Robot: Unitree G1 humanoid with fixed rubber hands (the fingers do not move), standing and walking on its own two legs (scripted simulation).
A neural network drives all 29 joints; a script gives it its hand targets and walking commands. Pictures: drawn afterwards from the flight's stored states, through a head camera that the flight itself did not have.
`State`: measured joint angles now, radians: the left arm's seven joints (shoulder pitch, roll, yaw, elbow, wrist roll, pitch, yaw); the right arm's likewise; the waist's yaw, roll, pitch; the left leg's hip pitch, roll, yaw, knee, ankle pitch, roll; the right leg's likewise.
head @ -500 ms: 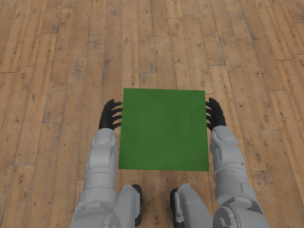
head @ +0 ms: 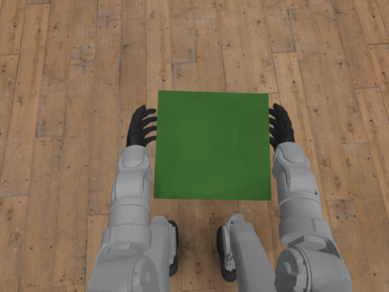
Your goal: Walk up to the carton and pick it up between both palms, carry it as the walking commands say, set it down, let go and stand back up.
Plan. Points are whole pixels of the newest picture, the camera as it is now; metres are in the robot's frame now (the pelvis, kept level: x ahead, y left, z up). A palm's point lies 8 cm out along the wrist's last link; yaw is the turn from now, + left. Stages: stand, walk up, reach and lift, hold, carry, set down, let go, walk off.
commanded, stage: set down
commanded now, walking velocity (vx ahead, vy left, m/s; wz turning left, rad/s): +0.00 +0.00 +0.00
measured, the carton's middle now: (207, 152) +0.40 -0.03 -0.15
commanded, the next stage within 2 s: none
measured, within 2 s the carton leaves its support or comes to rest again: neither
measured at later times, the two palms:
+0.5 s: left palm (146, 141) +0.44 +0.11 -0.15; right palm (269, 140) +0.42 -0.19 -0.15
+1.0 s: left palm (153, 140) +0.47 +0.11 -0.24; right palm (260, 141) +0.45 -0.19 -0.24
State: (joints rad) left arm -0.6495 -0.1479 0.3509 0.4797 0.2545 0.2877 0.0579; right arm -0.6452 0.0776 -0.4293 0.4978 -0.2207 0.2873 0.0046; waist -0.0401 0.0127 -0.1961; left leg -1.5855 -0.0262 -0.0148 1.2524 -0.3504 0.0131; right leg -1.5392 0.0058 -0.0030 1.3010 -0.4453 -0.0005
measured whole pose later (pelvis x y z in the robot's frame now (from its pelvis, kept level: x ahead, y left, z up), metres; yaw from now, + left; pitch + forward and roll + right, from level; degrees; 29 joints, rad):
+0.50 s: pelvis -0.02 +0.00 -0.08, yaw -1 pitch +45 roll -1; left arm -0.82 -0.09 0.36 0.50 0.25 0.32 0.07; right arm -0.82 0.02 -0.43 0.55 -0.17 0.30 -0.02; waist -0.04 0.01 -0.20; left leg -1.91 -0.03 -0.01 1.53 -0.41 0.01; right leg -1.86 0.02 0.00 1.58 -0.51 0.00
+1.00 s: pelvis -0.02 +0.00 -0.14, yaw -2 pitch +49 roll -1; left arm -0.99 -0.03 0.36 0.54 0.22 0.32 0.08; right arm -0.98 -0.03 -0.43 0.58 -0.14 0.30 -0.04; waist -0.04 0.01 -0.13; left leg -2.14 -0.03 -0.01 1.72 -0.44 0.01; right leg -2.09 0.03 0.01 1.77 -0.53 0.00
